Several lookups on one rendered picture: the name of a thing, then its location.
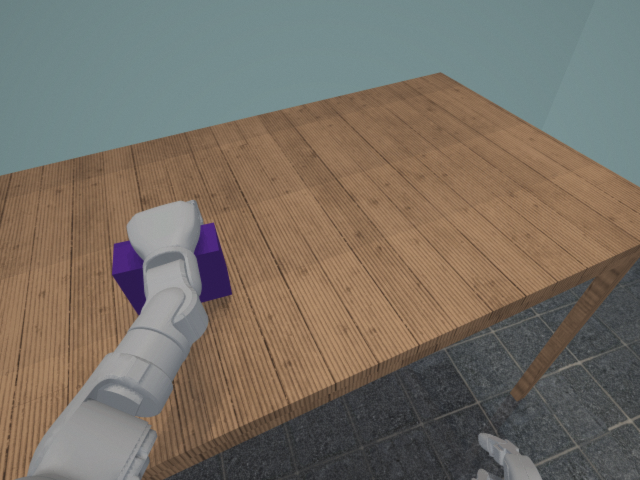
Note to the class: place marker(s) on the right robot hand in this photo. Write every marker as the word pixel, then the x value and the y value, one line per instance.
pixel 506 454

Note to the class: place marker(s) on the robot left upper arm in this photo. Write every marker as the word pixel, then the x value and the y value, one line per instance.
pixel 98 442

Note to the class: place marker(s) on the table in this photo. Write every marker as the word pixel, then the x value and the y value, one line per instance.
pixel 361 233

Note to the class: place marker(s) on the left robot hand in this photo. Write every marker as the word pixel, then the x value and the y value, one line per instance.
pixel 173 224

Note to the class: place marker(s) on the sponge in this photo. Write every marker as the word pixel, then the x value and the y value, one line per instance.
pixel 127 269

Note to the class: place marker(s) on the left robot forearm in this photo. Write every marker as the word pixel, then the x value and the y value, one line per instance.
pixel 137 377

